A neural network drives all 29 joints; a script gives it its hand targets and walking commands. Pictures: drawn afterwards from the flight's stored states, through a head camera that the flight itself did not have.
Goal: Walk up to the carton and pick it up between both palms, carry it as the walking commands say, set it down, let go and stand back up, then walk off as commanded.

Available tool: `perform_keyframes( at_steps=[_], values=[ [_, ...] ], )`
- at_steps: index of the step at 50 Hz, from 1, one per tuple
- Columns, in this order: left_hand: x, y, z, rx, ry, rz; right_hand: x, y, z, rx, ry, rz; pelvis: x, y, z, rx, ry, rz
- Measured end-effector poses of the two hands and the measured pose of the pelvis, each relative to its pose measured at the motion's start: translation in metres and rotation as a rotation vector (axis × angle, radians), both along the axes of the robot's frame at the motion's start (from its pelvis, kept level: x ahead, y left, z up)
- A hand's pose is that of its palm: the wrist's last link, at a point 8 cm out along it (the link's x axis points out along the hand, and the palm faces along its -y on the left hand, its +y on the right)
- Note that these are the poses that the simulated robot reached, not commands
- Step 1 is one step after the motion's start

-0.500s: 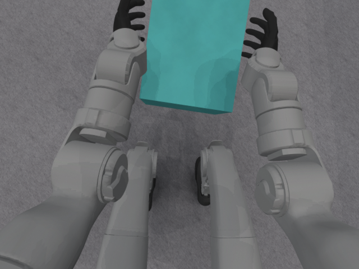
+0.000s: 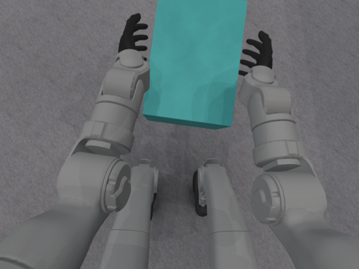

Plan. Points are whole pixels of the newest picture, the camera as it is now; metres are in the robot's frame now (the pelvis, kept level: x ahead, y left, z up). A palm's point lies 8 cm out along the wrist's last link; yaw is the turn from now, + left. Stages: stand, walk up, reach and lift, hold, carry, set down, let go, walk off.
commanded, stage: reach and lift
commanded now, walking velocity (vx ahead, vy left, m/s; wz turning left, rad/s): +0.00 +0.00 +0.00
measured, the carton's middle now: (191, 68) +0.53 -0.03 -0.08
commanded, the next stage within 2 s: none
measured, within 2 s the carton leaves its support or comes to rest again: neither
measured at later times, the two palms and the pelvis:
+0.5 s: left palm (110, 31) +0.46 +0.10 +0.13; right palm (292, 55) +0.45 -0.15 +0.11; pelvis +0.05 +0.00 +0.07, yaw +1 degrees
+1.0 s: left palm out of the picture +0.46 +0.12 +0.19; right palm (318, 27) +0.44 -0.14 +0.18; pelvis +0.10 +0.01 +0.12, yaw +1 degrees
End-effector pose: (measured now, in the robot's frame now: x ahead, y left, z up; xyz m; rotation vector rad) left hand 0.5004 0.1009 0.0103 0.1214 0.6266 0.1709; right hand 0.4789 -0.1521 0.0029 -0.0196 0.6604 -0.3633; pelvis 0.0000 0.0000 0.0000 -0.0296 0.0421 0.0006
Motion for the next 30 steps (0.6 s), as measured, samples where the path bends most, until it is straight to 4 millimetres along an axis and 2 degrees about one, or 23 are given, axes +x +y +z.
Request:
perform_keyframes(
  at_steps=[12, 18, 23, 30],
  values=[
    [-0.021, 0.004, 0.034, -0.01, 0.037, 0.007, -0.023, 0.004, 0.032, 0.008, 0.037, 0.005, 0.011, 0.003, 0.035, -0.004, -0.022, 0.007],
    [-0.025, 0.003, 0.071, 0.003, -0.001, 0.002, -0.025, 0.003, 0.066, 0.023, 0.001, 0.006, 0.022, 0.003, 0.048, -0.002, 0.006, 0.009],
    [-0.033, 0.003, 0.103, -0.001, 0.016, 0.007, -0.029, 0.001, 0.097, 0.073, 0.014, 0.012, 0.04, 0.001, 0.064, 0.002, 0.049, 0.01],
    [-0.036, 0.004, 0.141, -0.018, -0.003, -0.001, -0.03, -0.001, 0.135, 0.085, -0.01, 0.033, 0.062, -0.002, 0.088, 0.006, 0.007, 0.013]
  ],
)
